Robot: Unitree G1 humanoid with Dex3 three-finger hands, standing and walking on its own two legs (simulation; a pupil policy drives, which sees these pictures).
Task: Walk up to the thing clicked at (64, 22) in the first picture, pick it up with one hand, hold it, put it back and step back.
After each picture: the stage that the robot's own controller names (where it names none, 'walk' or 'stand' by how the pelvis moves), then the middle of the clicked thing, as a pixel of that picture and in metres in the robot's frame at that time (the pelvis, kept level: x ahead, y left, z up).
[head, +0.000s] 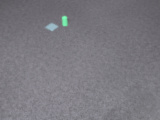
stand; (64, 21) +1.76 +0.27 -0.72
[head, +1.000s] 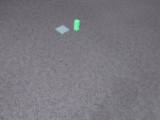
walk; (76, 25) +1.63 +0.15 -0.70
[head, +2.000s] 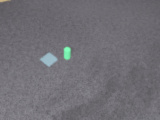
walk; (67, 53) +1.04 +0.15 -0.70
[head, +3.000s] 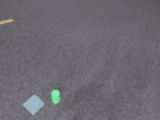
walk; (55, 96) +0.63 +0.19 -0.70
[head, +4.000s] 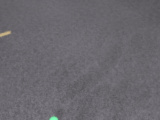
walk; out of the picture +0.41 +0.20 -0.71
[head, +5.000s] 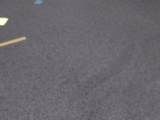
stand; out of the picture +0.35 +0.16 -0.72
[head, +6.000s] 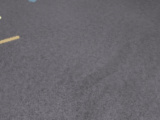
stand; out of the picture +0.32 +0.19 -0.71
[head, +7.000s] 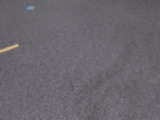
stand; out of the picture +0.30 +0.23 -0.71
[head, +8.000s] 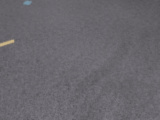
stand; out of the picture +0.29 +0.22 -0.73
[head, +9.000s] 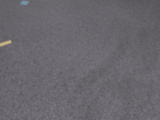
stand; out of the picture +0.28 +0.23 -0.73
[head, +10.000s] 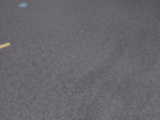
stand; out of the picture +0.27 +0.24 -0.73
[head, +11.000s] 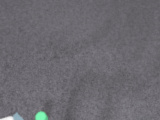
go down; (42, 118) +0.31 +0.23 -0.62
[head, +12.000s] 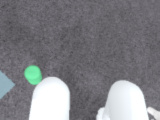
go down; (33, 75) +0.36 +0.23 -0.32
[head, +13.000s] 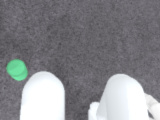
close in; (18, 70) +0.36 +0.24 -0.28
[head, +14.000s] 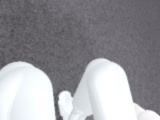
close in; out of the picture +0.36 +0.26 -0.22
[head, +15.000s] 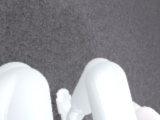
close; out of the picture +0.35 +0.27 -0.22
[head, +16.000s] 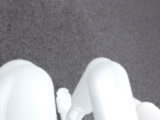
lift; out of the picture +0.34 +0.26 -0.22
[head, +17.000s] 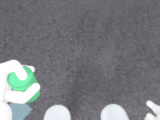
lift; (25, 85) +0.31 +0.19 -0.01
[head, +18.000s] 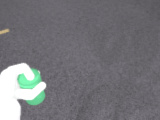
hold; (32, 87) +0.31 +0.19 +0.02
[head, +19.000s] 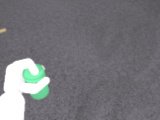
hold; (36, 82) +0.34 +0.17 +0.01
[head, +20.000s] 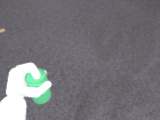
crouch; (38, 86) +0.33 +0.17 -0.01
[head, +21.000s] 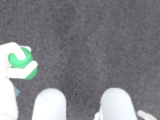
crouch; (24, 64) +0.38 +0.21 -0.10
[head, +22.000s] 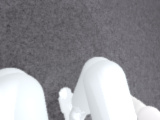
lower; out of the picture +0.38 +0.28 -0.22
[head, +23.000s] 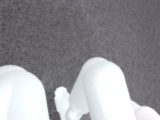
lower; out of the picture +0.37 +0.28 -0.22
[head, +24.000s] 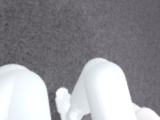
lower; out of the picture +0.37 +0.28 -0.22
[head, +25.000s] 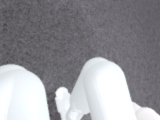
lower; out of the picture +0.37 +0.28 -0.22
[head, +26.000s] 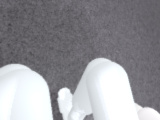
loosen; out of the picture +0.36 +0.27 -0.22
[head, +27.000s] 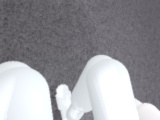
withdraw; out of the picture +0.35 +0.26 -0.22
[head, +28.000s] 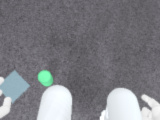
walk; (46, 78) +0.38 +0.21 -0.41
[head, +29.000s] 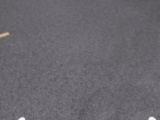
stand; out of the picture +0.30 +0.20 -0.66
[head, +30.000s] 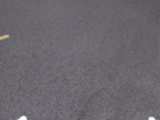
stand; out of the picture +0.31 +0.21 -0.66
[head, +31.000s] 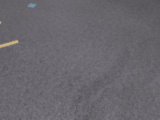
stand; out of the picture +0.33 +0.19 -0.71
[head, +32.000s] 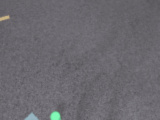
walk; (55, 118) +0.35 +0.16 -0.70
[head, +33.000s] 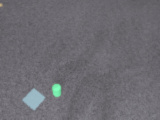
walk; (56, 90) +0.54 +0.17 -0.71
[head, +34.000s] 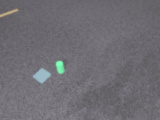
walk; (60, 67) +0.88 +0.30 -0.70
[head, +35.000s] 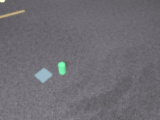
stand; (62, 68) +0.94 +0.23 -0.71
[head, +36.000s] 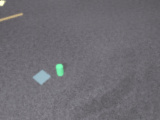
stand; (59, 70) +0.95 +0.24 -0.73
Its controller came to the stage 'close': yes
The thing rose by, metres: 0.72
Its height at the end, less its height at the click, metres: +0.00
